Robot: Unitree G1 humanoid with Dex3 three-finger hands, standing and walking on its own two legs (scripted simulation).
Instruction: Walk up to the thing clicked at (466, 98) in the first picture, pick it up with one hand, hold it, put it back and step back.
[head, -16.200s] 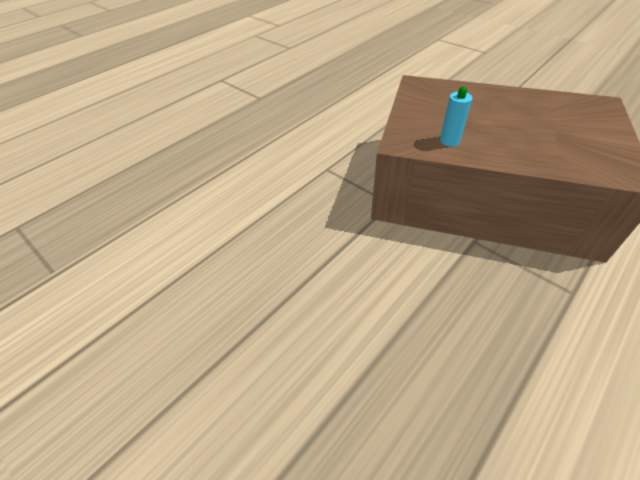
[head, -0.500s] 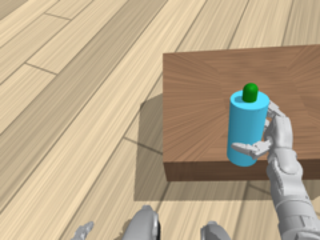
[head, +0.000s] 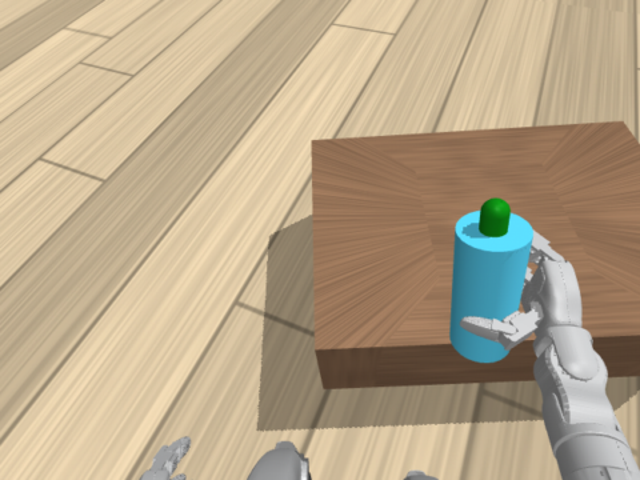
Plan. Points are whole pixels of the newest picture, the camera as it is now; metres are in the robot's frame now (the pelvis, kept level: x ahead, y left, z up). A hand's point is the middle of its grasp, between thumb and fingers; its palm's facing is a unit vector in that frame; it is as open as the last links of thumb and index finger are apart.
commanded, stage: lift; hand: right
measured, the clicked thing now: (487, 279) +0.35 -0.16 +0.04
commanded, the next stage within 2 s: hold in 0.20 s
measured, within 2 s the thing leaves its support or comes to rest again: neither
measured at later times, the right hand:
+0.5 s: hand (509, 294) +0.33 -0.18 +0.04, palm faces +0.07 +1.00 -0.01, open 11.8 cm
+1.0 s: hand (518, 295) +0.33 -0.18 +0.05, palm faces +0.06 +1.00 -0.02, open 11.8 cm
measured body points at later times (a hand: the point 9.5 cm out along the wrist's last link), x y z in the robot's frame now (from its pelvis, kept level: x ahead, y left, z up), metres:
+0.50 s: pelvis +0.00 +0.00 +0.01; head +0.06 -0.01 +0.46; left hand +0.12 +0.24 -0.10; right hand +0.32 -0.23 +0.04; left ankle +0.06 +0.14 -0.69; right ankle -0.03 -0.13 -0.69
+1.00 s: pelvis +0.01 +0.00 +0.02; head +0.05 -0.01 +0.46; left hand +0.13 +0.24 -0.09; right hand +0.32 -0.23 +0.05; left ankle +0.06 +0.14 -0.69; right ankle -0.03 -0.13 -0.69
